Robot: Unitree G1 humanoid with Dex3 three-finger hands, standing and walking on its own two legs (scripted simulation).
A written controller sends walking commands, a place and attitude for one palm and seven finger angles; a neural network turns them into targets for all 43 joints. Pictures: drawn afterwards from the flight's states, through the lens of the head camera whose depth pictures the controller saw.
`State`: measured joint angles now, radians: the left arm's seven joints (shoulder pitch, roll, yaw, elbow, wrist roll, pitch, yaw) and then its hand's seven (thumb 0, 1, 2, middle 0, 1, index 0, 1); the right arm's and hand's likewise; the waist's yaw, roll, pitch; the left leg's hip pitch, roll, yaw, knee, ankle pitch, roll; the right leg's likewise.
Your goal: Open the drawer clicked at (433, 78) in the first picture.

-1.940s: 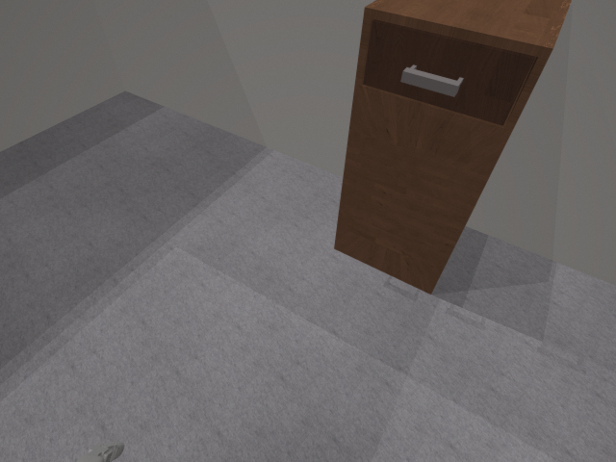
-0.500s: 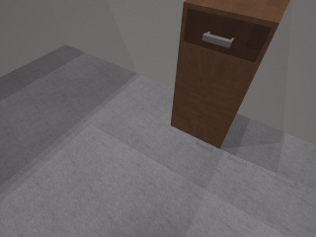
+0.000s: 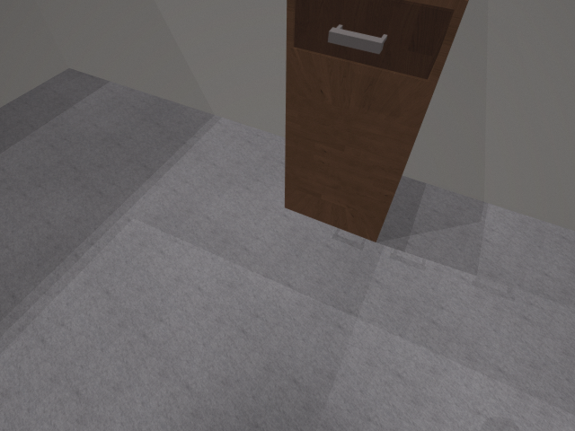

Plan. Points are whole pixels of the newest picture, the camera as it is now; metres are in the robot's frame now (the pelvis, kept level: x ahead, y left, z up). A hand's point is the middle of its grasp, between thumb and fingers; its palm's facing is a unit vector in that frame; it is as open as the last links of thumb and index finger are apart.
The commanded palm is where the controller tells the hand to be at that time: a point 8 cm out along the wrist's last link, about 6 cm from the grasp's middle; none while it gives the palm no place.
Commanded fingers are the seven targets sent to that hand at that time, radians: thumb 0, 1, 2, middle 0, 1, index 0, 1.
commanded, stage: turn to face it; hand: left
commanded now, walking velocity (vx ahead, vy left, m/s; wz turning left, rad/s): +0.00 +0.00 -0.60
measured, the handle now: (358, 36) +0.99 -0.10 +0.07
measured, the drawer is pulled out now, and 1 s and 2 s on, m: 0.00 0.00 0.00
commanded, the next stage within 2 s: take the last steps up to it in 0.68 s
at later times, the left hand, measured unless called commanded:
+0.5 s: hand out of the picture +0.06 +0.17 -0.15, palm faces -0.13 -0.96 -0.24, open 7.4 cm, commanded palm none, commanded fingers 0.00 0.90 0.90 -0.20 -0.30 -0.20 -0.30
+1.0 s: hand out of the picture +0.09 +0.22 -0.16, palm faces -0.36 -0.91 -0.19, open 7.4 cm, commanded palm none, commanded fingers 0.00 0.90 0.90 -0.20 -0.30 -0.20 -0.30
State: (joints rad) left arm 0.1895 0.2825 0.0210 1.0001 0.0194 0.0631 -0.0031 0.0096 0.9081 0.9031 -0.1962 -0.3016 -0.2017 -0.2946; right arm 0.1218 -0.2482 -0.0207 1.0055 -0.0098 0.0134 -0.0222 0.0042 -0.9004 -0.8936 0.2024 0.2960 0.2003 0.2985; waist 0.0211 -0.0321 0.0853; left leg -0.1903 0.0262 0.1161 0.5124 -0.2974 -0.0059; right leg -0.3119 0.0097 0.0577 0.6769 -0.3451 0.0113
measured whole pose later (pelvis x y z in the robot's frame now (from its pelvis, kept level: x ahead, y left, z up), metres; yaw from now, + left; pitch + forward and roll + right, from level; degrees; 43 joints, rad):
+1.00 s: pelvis -0.01 +0.05 +0.01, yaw -22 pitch +0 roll -1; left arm 0.27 0.22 0.07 1.02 0.04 0.06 -0.01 0.01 0.91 0.90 -0.19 -0.30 -0.20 -0.29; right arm 0.37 -0.14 -0.02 1.04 -0.02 -0.03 -0.03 0.00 -0.90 -0.89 0.20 0.30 0.20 0.30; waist -0.03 -0.03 -0.02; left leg -0.14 0.01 0.15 0.38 -0.24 0.06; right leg -0.41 -0.04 0.01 0.96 -0.35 0.04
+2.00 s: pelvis +0.29 +0.00 +0.01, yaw -21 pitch -1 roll +1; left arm 0.23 0.18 0.07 1.04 0.04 -0.01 0.00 0.01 0.91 0.90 -0.19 -0.30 -0.20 -0.29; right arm 0.32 -0.15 -0.05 1.08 -0.01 -0.07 -0.03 -0.01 -0.94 -0.89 0.20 0.30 0.20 0.30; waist 0.00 -0.05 0.00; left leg -0.12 -0.03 0.22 0.37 -0.24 0.09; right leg -0.58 -0.12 -0.04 1.07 -0.18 0.03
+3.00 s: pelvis +0.41 +0.00 +0.01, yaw -22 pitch +0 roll +0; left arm 0.28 0.21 0.04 1.09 0.02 0.06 0.03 0.01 0.91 0.90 -0.19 -0.30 -0.20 -0.29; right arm 0.19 -0.14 -0.02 1.02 -0.01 -0.01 -0.05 0.00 -0.92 -0.89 0.20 0.30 0.20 0.30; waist 0.02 -0.05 0.03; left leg -0.18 -0.03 0.11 0.40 -0.22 0.08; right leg -0.29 -0.05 0.01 0.80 -0.42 0.05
